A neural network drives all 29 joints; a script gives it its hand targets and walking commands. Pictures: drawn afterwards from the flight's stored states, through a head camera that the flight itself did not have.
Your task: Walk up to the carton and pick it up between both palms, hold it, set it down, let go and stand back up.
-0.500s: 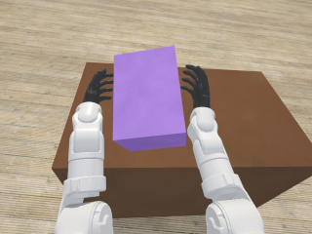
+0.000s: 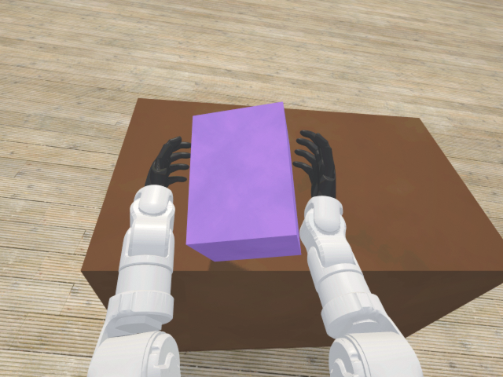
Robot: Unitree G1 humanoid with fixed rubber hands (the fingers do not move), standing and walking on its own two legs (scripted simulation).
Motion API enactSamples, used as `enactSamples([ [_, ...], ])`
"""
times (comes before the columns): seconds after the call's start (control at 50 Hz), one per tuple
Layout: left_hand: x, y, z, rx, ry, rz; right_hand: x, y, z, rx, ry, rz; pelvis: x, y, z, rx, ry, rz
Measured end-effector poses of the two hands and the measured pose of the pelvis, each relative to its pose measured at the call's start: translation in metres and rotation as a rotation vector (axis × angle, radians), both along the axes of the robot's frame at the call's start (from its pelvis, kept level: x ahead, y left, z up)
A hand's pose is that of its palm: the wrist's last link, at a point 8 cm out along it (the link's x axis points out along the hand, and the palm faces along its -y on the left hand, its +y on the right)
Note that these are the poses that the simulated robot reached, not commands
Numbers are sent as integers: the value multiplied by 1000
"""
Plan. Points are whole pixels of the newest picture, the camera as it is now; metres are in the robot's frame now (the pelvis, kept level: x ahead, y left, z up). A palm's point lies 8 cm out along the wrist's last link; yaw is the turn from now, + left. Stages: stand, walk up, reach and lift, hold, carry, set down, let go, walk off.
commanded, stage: set down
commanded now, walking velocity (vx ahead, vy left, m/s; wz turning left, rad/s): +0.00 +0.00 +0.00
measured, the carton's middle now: (247, 185) +0.41 +0.00 +0.06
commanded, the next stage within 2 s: none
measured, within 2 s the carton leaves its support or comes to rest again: neither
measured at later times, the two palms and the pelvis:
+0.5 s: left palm (172, 182) +0.39 +0.13 +0.07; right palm (320, 193) +0.37 -0.13 +0.09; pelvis +0.01 +0.00 +0.00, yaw +0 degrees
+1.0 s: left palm (175, 186) +0.41 +0.13 +0.04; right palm (315, 203) +0.37 -0.13 +0.06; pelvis +0.02 +0.00 +0.00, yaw +0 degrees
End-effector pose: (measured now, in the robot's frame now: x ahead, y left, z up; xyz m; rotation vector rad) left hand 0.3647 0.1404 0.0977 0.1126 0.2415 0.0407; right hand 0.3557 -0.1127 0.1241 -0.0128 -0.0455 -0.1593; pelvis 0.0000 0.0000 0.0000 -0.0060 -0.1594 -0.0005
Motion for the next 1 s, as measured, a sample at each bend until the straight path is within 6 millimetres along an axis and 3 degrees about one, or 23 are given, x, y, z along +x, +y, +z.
enactSamples([
  [0.28,18,-12,-11,-5,13,-37,6,-13,-26,-9,75,-42,5,0,1,1,38,0],
  [1.0,42,-15,-54,-64,61,-22,19,-14,-68,-24,188,-72,18,1,1,-1,184,-1],
])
